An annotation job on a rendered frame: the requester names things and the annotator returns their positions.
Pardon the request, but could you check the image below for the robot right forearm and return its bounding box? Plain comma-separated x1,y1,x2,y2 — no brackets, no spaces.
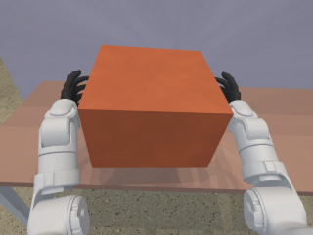
227,100,307,224

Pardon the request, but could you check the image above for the robot left forearm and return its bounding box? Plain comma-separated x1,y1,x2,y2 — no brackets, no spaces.
27,99,81,235

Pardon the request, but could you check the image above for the carton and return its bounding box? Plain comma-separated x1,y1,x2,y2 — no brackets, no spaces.
77,45,234,168

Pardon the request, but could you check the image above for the right robot upper arm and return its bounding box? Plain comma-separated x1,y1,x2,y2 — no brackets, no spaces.
244,186,313,235

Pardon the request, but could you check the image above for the right robot hand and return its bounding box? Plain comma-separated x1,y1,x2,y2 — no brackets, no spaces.
215,71,241,104

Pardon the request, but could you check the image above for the left robot hand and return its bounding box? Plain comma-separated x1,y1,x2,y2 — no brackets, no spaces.
60,70,89,107

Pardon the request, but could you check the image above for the table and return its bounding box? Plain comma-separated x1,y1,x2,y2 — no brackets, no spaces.
0,80,313,228

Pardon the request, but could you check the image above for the left robot upper arm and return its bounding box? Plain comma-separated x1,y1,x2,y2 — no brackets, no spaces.
28,194,90,235

